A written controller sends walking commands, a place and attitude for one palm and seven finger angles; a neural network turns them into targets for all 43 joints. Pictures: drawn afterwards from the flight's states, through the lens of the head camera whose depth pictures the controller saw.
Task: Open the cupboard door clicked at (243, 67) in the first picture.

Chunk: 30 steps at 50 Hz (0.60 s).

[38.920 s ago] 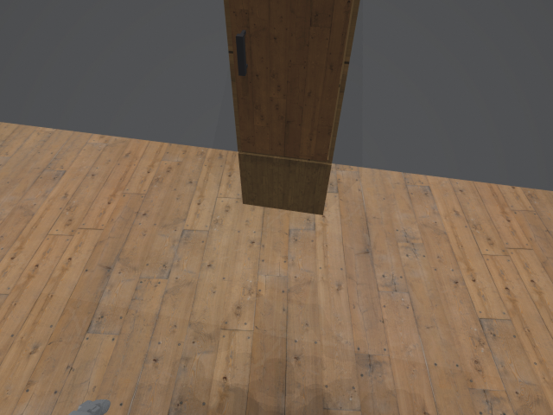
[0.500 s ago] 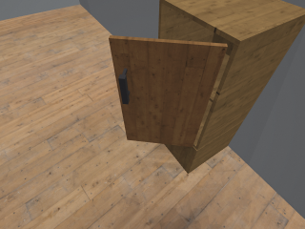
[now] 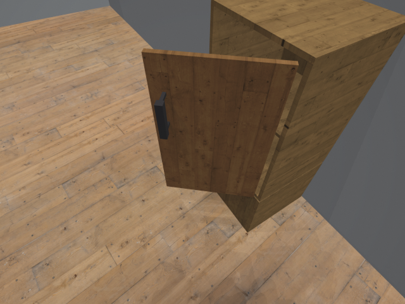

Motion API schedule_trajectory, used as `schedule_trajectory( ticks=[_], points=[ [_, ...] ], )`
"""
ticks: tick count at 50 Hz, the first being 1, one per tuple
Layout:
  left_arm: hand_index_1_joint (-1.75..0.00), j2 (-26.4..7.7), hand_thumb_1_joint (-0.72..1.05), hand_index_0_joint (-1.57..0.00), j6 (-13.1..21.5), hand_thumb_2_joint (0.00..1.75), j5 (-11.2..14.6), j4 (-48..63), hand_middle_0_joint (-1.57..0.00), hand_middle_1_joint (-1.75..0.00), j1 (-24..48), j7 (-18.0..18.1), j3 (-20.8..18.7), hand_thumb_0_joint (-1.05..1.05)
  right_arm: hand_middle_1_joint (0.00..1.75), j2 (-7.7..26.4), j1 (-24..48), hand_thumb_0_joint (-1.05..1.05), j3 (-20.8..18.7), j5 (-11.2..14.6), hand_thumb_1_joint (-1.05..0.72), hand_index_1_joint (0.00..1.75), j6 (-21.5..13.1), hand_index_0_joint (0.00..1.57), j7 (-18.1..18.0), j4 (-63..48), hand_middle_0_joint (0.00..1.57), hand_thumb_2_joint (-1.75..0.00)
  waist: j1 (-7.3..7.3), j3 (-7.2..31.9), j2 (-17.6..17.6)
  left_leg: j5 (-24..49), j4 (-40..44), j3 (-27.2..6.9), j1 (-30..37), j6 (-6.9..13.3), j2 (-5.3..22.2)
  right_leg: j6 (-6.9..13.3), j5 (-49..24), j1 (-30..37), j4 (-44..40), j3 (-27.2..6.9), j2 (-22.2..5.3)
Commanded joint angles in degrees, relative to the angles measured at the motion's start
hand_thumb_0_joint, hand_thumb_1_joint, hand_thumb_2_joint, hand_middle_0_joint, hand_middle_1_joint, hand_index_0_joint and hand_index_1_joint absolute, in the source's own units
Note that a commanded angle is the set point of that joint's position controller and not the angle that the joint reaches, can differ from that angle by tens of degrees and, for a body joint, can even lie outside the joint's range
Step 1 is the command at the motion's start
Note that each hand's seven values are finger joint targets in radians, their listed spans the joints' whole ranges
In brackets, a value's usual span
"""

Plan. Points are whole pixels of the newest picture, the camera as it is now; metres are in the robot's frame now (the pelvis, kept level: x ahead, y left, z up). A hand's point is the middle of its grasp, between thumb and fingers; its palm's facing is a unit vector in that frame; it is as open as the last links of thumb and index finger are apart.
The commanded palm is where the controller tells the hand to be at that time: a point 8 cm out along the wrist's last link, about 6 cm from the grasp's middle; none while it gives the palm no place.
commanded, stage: look again from close up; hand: left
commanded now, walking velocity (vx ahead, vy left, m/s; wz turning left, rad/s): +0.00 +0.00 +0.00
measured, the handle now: (163, 115) +0.58 +0.15 +0.01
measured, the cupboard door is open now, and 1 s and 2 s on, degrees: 50 50 50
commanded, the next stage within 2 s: raise the hand with hooked fingers in 0.32 s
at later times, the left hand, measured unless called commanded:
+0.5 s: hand out of the picture +0.05 +0.18 -0.14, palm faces +0.17 -0.96 -0.23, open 7.3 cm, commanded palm +0.10 +0.22 -0.07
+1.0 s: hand out of the picture +0.12 +0.20 -0.04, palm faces -0.02 -1.00 -0.05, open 9.5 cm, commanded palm +0.12 +0.26 -0.03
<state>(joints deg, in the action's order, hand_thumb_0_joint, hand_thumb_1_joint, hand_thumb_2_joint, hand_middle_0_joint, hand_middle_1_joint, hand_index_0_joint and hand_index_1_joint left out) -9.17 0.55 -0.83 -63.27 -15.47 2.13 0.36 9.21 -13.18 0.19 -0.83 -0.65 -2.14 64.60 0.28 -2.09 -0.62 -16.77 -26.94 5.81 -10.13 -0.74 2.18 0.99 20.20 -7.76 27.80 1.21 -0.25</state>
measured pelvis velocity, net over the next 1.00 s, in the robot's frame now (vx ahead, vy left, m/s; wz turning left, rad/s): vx -0.09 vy -0.01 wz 0.07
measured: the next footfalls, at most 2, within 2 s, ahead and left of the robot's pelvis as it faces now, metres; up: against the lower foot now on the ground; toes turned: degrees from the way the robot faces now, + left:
none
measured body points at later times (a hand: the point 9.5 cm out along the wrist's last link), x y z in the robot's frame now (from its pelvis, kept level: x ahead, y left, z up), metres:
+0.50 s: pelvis +0.00 -0.01 +0.00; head +0.02 -0.01 +0.45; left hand +0.04 +0.23 -0.12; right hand +0.03 -0.24 -0.15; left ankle -0.03 +0.12 -0.74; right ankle -0.06 -0.10 -0.74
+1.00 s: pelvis -0.09 -0.01 -0.09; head -0.04 +0.01 +0.36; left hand +0.11 +0.26 -0.04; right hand +0.14 -0.23 -0.14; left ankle -0.03 +0.13 -0.74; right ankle -0.06 -0.10 -0.74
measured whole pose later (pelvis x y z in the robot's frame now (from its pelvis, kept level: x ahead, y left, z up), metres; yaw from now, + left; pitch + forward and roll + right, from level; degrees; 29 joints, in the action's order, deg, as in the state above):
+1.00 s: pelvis -0.09 -0.01 -0.09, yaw +4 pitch +10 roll -2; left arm -15.0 24.7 16.4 -7.1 -15.8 -23.1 -10.4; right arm 14.5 -10.8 0.3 1.7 -13.6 -4.2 29.3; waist 1.8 5.7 1.0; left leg -26.2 -67.2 -1.8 -51.5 -0.9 3.5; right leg 2.4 31.0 -45.3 65.9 7.3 -0.4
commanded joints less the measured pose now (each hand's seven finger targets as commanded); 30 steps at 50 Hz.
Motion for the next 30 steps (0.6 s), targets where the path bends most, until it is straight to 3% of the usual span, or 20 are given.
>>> schedule_trajectory(
  ticks=[1, 14, 20, 21, 22, 23, 24, 25, 26, 27, 28, 29, 30],
  points=[
    [-0.30, -6.30, 0.90, -0.20, 0.85, 0.90, -0.03, 1.28, -0.20, -0.30, -4.10, 0.16, -1.30, 0.00, 0.30, 5.50, -2.94, 0.00, -0.77, 0.17, -0.90, 0.30, -0.94, 0.20, -0.08, -1.56, 0.20, -0.90, 0.09, -0.03, -0.37, 15.64, 3.27, -4.84, 2.23, 2.50, 4.55, 1.17, -21.37, -3.06, -4.47, -4.67, -5.54],
    [-0.30, -6.37, 0.90, -0.20, 1.13, 0.90, -0.08, 1.25, -0.20, -0.30, -4.64, 0.19, -1.44, 0.00, 0.30, 4.76, -3.78, 0.00, -0.67, 0.23, -0.90, 0.30, -0.87, 0.20, -0.16, -0.83, 0.20, -0.90, 0.12, 0.62, -1.62, 15.98, 3.08, -4.56, 2.05, 2.05, 4.39, 1.19, -24.98, -1.30, -5.17, -4.37, -5.88],
    [-0.30, -6.19, 0.90, -0.20, 1.09, 0.90, 0.02, 1.07, -0.20, -0.30, -4.91, 0.21, -1.46, 0.00, 0.30, 4.78, -3.89, 0.00, -0.57, 0.22, -0.90, 0.30, -0.86, 0.20, -0.27, -0.53, 0.20, -0.90, 0.14, 0.11, -0.05, 16.62, 3.24, -4.54, 2.15, 1.95, 4.43, 1.18, -25.04, -1.43, -5.44, -4.25, -5.88],
    [-0.30, -6.83, 0.90, -0.20, 2.28, 0.90, -0.50, -0.68, -0.20, -0.30, -10.42, 2.66, -1.70, 0.00, 0.30, 6.46, 2.67, 0.00, -1.34, 0.76, -0.90, 0.30, -0.99, 0.20, 0.29, -5.39, 0.20, -0.90, 2.20, -3.43, -1.27, 14.43, -11.98, -1.51, -4.32, 0.09, 3.89, -2.99, -52.92, -4.24, -7.13, -10.17, -10.39],
    [-0.32, -18.91, 0.88, -0.20, 14.55, 0.89, 12.27, 88.70, -0.20, -0.32, 32.92, 0.81, -5.23, 0.00, 0.30, 15.72, -1.63, 0.00, -1.86, 3.52, -0.90, 0.30, -10.13, 0.20, -2.06, -24.05, 0.20, -0.90, -5.66, 24.44, 8.85, 24.43, -0.35, -3.47, 10.19, 3.20, -1.66, 0.63, -46.41, 3.06, 0.16, -3.40, -5.58],
    [-0.33, -15.13, 0.85, -0.20, 11.83, 0.88, 7.21, 72.86, -0.20, -0.33, 8.44, 3.05, -6.77, 0.00, 0.30, 10.99, 1.81, 0.00, -1.37, 2.12, -0.90, 0.30, -15.10, 0.20, -3.91, -21.00, 0.20, -0.90, 0.40, 26.21, 20.00, 35.98, 1.33, -4.07, 16.60, 3.64, -0.06, 1.71, -31.29, 0.22, 5.00, -1.11, -1.37],
    [-0.34, -3.34, 0.83, -0.21, 4.03, 0.87, 8.61, 64.27, -0.21, -0.34, -5.77, 4.70, -0.61, 0.00, 0.30, 8.40, 1.04, 0.00, -2.42, 3.88, -0.90, 0.30, -16.95, 0.20, -3.34, -21.43, 0.20, -0.90, -1.71, 16.40, 16.46, 38.65, 1.32, -5.99, 12.38, 2.77, 1.64, 0.48, -15.54, -8.84, 6.05, 3.12, -0.21],
    [-0.36, 4.19, 0.81, -0.21, 3.47, 0.86, 10.68, 62.75, -0.21, -0.36, -5.49, 2.69, 3.24, 0.00, 0.30, 9.10, -0.14, 0.00, -2.62, 4.28, -0.90, 0.30, -17.36, 0.20, -3.32, -20.34, 0.20, -0.90, -2.92, 9.37, 6.96, 36.68, -1.82, -5.96, 7.85, 3.02, 1.83, -0.29, -15.76, -11.79, 3.91, 4.19, -0.33],
    [-0.37, -0.06, 0.78, -0.21, 5.61, 0.85, 10.68, 65.50, -0.21, -0.37, -1.35, 1.21, 0.42, 0.00, 0.30, 11.28, 1.14, 0.00, -3.72, 3.57, -0.90, 0.30, -18.22, 0.20, -3.10, -23.32, 0.20, -0.90, -3.41, 5.33, 3.25, 28.11, -5.05, -6.36, 2.18, 3.01, 0.14, -0.73, -19.86, -14.23, 2.55, 4.11, -0.50],
    [-0.39, -4.26, 0.76, -0.21, 8.38, 0.84, 10.53, 64.21, -0.21, -0.39, -0.63, -0.36, -3.71, 0.00, 0.30, 12.95, -0.28, 0.00, -4.41, 2.37, -0.90, 0.30, -18.37, 0.20, -3.03, -24.17, 0.20, -0.90, -5.13, 8.46, -4.55, 22.17, -7.86, -6.09, -1.27, 3.06, -1.17, -1.08, -21.09, -16.58, 3.61, 4.53, -0.31],
    [-0.40, -1.94, 0.74, -0.21, 11.43, 0.83, 10.39, 59.33, -0.21, -0.40, -2.97, -2.68, -3.39, 0.00, 0.30, 12.75, -0.43, 0.00, -4.57, 1.30, -0.90, 0.30, -18.39, 0.20, -2.98, -25.74, 0.20, -0.90, -5.23, 7.29, -12.36, 18.10, -10.75, -6.38, -6.55, 3.01, -1.74, -1.75, -20.74, -20.57, 6.20, 5.02, -0.11],
    [-0.42, -1.49, 0.71, -0.21, 14.42, 0.82, 10.42, 53.12, -0.21, -0.42, -7.62, -5.93, -4.85, 0.00, 0.30, 12.55, 0.42, 0.00, -5.03, 1.43, -0.90, 0.30, -18.73, 0.20, -2.29, -27.62, 0.20, -0.90, -2.82, 6.33, -11.09, 16.30, -13.06, -6.20, -11.14, 2.36, -2.64, -1.56, -20.90, -21.95, 8.99, 4.43, -0.35],
    [-0.43, -0.47, 0.69, -0.22, 18.00, 0.81, 11.21, 49.70, -0.22, -0.43, -11.96, -9.44, -5.77, 0.00, 0.30, 12.00, 1.16, 0.00, -5.23, 0.92, -0.90, 0.30, -18.51, 0.20, -1.56, -29.10, 0.20, -0.90, -0.85, 8.56, -14.40, 14.30, -15.34, -6.08, -15.64, 1.65, -2.85, -1.42, -20.45, -22.98, 12.48, 4.26, -0.28]
  ],
)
